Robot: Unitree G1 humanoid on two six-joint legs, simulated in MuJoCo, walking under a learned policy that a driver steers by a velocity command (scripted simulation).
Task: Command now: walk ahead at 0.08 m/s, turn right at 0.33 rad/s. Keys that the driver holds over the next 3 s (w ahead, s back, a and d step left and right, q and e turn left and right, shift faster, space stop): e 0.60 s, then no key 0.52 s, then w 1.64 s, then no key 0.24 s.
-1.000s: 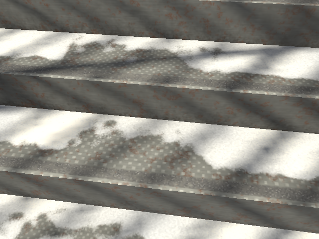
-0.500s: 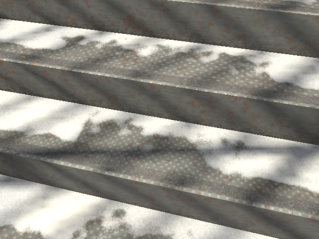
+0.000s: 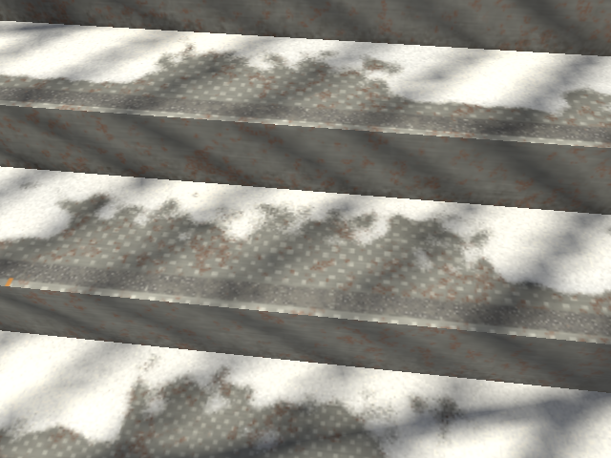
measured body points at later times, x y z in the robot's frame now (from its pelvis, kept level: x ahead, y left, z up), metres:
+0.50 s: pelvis +0.08 -0.03 +0.04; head +0.08 -0.05 +0.49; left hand +0.27 +0.18 -0.06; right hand +0.23 -0.33 -0.04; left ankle +0.05 +0.09 -0.62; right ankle +0.04 -0.12 -0.69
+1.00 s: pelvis +0.09 +0.02 +0.03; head +0.10 +0.02 +0.48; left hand +0.33 +0.16 -0.08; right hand +0.13 -0.21 -0.08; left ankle +0.10 +0.12 -0.69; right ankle +0.04 -0.12 -0.69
